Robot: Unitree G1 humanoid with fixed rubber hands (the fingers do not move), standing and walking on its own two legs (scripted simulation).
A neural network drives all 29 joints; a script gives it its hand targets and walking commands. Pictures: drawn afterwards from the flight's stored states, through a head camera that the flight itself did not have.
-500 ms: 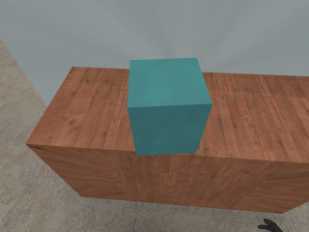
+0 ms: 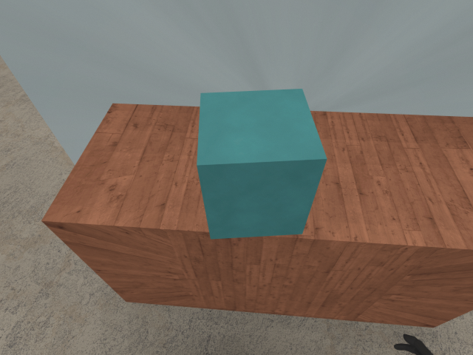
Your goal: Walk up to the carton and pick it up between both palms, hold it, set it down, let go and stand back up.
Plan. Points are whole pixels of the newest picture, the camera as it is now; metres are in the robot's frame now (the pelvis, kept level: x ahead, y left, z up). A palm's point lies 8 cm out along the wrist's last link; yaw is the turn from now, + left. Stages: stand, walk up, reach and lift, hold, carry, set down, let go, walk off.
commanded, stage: reach and lift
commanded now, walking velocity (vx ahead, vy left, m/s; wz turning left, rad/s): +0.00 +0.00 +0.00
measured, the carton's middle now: (254, 167) +0.48 -0.01 +0.01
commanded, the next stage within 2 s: none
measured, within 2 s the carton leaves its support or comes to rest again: neither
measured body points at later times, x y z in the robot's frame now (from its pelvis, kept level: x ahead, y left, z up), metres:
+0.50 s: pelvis +0.00 -0.02 +0.00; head +0.02 -0.01 +0.44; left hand +0.17 +0.27 -0.08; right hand +0.15 -0.31 -0.09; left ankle +0.02 +0.12 -0.72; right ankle +0.03 -0.12 -0.72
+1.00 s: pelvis -0.03 +0.00 +0.00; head -0.06 +0.00 +0.45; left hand +0.16 +0.25 -0.04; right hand +0.15 -0.26 -0.05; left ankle +0.02 +0.12 -0.72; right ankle +0.03 -0.12 -0.72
